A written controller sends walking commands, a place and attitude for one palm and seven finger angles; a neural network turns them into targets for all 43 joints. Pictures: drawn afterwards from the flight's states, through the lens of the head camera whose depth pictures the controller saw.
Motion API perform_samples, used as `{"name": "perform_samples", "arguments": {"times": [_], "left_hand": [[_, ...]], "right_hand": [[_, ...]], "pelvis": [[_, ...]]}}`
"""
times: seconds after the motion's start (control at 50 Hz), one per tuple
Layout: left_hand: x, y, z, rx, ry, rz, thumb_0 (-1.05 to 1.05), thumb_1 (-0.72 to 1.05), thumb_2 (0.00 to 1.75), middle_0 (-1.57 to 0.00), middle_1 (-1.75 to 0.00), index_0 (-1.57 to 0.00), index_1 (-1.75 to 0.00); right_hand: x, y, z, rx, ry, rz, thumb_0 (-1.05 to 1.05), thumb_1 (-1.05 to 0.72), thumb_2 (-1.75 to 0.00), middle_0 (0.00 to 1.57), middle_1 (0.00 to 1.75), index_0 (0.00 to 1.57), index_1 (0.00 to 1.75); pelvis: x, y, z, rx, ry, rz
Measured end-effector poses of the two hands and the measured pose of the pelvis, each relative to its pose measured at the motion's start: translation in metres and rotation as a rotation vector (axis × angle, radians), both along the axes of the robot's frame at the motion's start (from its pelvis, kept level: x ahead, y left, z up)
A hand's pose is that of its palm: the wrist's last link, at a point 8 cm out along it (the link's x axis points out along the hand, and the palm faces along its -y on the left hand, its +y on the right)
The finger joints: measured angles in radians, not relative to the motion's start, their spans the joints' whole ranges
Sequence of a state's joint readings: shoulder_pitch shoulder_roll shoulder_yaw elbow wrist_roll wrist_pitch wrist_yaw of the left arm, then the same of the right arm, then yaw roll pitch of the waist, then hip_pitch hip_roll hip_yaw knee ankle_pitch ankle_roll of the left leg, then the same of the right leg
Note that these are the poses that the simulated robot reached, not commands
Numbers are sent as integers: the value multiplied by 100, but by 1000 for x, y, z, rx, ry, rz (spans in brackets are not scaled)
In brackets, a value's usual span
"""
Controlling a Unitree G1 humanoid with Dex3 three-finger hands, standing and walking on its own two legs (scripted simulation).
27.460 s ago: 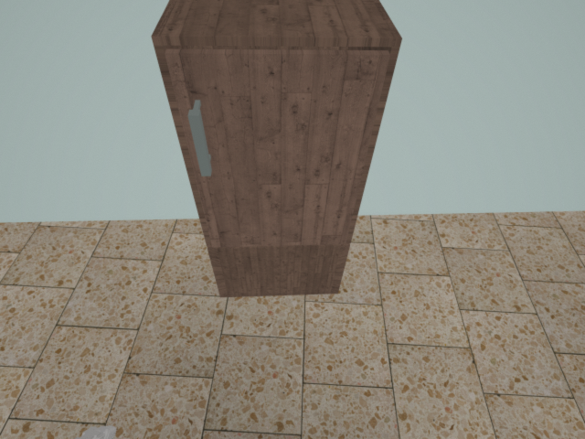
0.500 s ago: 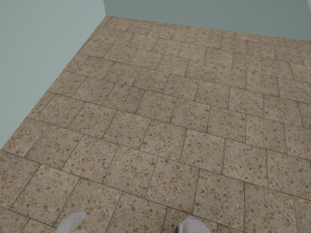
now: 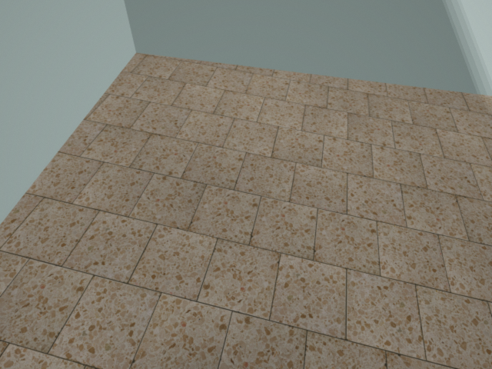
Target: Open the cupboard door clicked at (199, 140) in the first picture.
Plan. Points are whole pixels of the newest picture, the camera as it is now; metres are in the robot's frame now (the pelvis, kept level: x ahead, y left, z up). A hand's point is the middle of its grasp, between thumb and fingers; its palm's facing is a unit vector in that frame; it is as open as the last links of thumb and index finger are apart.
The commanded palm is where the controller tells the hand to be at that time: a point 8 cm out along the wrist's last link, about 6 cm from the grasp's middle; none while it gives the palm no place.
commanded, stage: walk to a spot facing it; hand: left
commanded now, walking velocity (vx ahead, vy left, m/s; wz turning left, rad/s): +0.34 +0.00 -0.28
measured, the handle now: out of the picture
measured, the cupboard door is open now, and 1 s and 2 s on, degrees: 42 42 42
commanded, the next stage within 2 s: turn to face it in 0.16 s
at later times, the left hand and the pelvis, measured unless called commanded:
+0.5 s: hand (190, 293) +0.29 +0.12 -0.16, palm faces +0.04 -0.98 -0.21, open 7.1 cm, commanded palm none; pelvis +0.21 -0.06 +0.01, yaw +2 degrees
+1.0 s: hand (189, 260) +0.36 +0.14 -0.15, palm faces +0.31 -0.90 -0.30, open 7.4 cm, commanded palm none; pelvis +0.30 -0.10 +0.00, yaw +18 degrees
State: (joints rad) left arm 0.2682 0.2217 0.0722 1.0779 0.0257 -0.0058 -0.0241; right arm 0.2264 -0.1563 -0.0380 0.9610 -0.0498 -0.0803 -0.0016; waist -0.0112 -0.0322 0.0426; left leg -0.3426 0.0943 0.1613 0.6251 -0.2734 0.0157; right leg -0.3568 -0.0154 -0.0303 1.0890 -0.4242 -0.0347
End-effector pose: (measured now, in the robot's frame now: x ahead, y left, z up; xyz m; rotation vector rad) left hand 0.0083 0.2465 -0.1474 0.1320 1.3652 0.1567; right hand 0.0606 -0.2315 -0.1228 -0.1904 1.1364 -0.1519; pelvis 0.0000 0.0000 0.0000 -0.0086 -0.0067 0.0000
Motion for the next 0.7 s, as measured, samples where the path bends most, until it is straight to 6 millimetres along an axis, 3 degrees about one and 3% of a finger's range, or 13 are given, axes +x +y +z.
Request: {"name": "perform_samples", "arguments": {"times": [0.16,0.26,0.32,0.38,0.5,0.62,0.7], "left_hand": [[117,-26,24,-25,-86,-63,1,91,90,-20,-30,-20,-30],[199,-56,19,-12,-142,-135,1,91,90,-20,-30,-20,-30],[233,-71,12,6,-182,-126,0,91,90,-20,-30,-20,-30],[248,-78,17,20,-176,-88,0,92,90,-20,-30,-20,-30],[270,-74,22,28,-149,-27,-1,95,90,-20,-30,-21,-30],[277,-60,-3,-3,-113,68,-1,93,90,-20,-30,-21,-30],[285,-51,-8,10,-74,101,0,92,90,-20,-30,-20,-30]], "right_hand": [[-8,-8,1,35,211,-84,0,-93,-90,20,30,21,30],[-10,-25,-17,79,345,-160,0,-92,-90,20,30,21,30],[5,-39,-29,89,407,-179,0,-91,-90,20,30,21,30],[43,-50,-23,70,395,-172,0,-91,-90,20,30,20,29],[146,-56,-6,47,273,-88,0,-91,-90,20,30,20,29],[246,-53,-10,-9,159,38,0,-93,-90,20,30,20,29],[291,-52,-7,-43,98,95,0,-92,-90,20,30,20,29]], "pelvis": [[70,-11,17,11,14,-42],[122,-37,3,29,5,-67],[146,-50,-7,27,-4,-60],[168,-57,1,13,-2,-34],[211,-62,13,11,19,34],[250,-48,-3,-16,9,93],[263,-46,-6,-9,20,133]]}}
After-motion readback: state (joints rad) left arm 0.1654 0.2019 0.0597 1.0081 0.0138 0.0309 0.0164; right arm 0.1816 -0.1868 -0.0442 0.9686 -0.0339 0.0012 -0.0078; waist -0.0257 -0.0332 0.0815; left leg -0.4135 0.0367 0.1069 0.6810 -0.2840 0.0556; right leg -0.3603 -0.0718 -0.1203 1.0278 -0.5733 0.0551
